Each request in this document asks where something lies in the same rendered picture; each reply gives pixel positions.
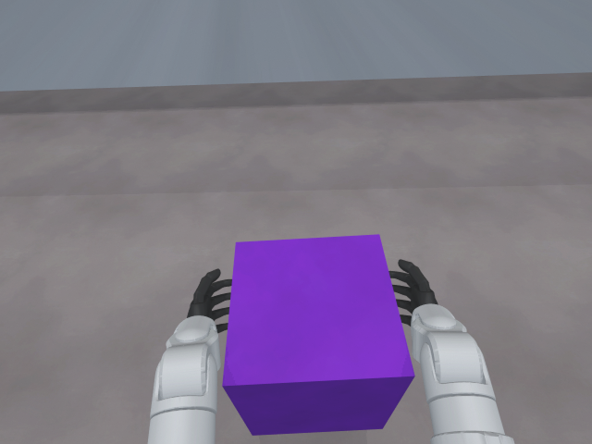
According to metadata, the carton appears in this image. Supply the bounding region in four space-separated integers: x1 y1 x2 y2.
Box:
222 234 415 436

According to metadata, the robot right hand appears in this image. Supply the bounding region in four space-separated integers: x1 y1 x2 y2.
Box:
389 259 438 326

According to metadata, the robot left forearm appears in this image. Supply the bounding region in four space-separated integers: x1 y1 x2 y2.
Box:
148 315 221 444

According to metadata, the robot right forearm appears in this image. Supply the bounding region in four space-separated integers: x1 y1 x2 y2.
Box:
411 303 514 444

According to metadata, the robot left hand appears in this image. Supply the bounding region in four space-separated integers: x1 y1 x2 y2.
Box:
187 269 232 333

